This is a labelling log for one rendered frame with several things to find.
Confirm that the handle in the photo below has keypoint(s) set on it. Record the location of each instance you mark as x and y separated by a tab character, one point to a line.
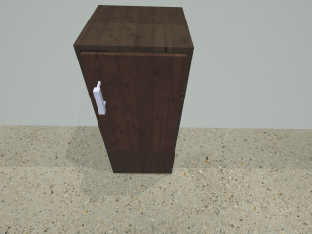
99	99

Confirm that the cupboard door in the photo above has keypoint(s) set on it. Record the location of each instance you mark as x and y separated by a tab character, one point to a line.
142	92

